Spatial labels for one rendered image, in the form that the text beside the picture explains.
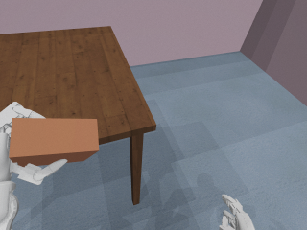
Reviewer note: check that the sponge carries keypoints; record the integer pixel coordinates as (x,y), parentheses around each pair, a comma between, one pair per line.
(43,141)

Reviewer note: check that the table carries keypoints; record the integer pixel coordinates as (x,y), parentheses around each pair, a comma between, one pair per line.
(78,74)

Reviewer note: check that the left robot forearm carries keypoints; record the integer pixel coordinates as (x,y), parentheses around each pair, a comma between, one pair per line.
(9,204)

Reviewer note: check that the right robot hand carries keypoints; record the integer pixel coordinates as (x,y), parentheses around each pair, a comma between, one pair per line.
(241,221)

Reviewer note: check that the left robot hand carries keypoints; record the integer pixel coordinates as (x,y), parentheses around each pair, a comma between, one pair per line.
(30,173)

